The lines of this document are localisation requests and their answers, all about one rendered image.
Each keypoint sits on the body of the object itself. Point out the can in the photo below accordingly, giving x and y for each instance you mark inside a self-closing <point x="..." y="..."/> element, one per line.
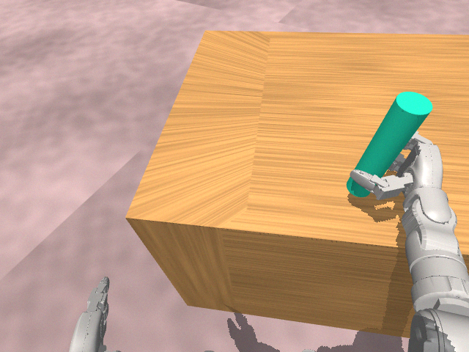
<point x="403" y="119"/>

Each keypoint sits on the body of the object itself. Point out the right robot hand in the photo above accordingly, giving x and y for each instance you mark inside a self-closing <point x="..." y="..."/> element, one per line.
<point x="422" y="168"/>

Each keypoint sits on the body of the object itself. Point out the right robot arm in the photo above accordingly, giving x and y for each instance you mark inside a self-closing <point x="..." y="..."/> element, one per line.
<point x="440" y="291"/>

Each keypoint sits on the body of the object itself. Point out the left robot hand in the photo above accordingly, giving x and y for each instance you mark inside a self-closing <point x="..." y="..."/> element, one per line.
<point x="91" y="325"/>

